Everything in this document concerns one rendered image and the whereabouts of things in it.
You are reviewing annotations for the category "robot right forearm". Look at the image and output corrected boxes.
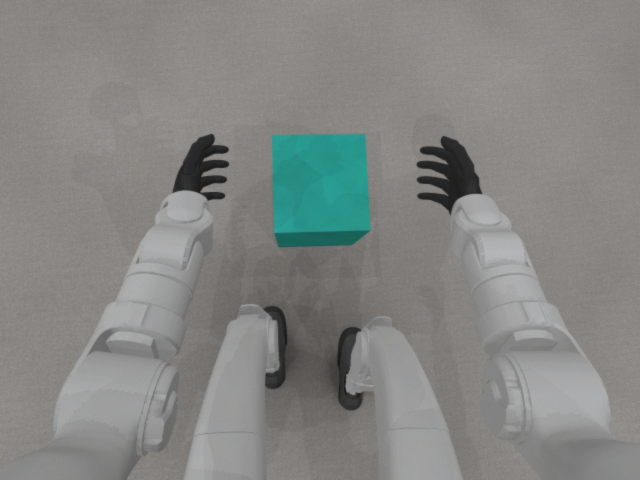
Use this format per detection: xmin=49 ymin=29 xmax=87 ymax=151
xmin=449 ymin=194 xmax=610 ymax=427

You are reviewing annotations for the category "robot right thigh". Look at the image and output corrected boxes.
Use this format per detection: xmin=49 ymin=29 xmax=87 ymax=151
xmin=355 ymin=326 xmax=463 ymax=480

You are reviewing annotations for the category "robot right upper arm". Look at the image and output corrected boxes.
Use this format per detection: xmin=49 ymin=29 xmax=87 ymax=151
xmin=480 ymin=351 xmax=640 ymax=480

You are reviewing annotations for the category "robot left upper arm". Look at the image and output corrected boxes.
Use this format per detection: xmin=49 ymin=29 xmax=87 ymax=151
xmin=0 ymin=351 xmax=179 ymax=480

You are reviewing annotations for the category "robot left forearm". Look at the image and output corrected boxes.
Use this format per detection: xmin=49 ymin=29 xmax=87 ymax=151
xmin=53 ymin=190 xmax=213 ymax=436

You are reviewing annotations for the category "carton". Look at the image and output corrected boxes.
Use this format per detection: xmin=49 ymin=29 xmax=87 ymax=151
xmin=272 ymin=134 xmax=371 ymax=247

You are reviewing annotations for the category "robot right foot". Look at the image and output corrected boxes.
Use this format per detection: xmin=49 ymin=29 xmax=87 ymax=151
xmin=337 ymin=327 xmax=363 ymax=410

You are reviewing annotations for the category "left robot hand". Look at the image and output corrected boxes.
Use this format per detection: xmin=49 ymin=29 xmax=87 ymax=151
xmin=172 ymin=134 xmax=229 ymax=201

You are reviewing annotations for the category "right robot hand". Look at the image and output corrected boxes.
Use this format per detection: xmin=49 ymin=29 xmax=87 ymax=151
xmin=417 ymin=136 xmax=482 ymax=216

